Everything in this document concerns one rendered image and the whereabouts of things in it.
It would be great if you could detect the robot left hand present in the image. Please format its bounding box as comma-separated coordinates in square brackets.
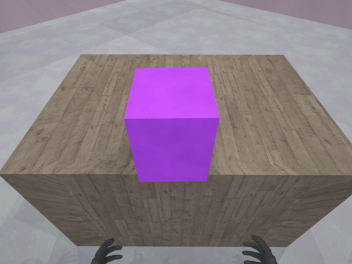
[91, 238, 122, 264]

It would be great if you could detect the pedestal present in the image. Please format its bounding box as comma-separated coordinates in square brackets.
[0, 54, 352, 247]

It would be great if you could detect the carton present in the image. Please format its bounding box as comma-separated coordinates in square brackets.
[124, 68, 219, 182]

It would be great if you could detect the robot right hand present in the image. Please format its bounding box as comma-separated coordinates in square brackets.
[242, 235, 278, 264]

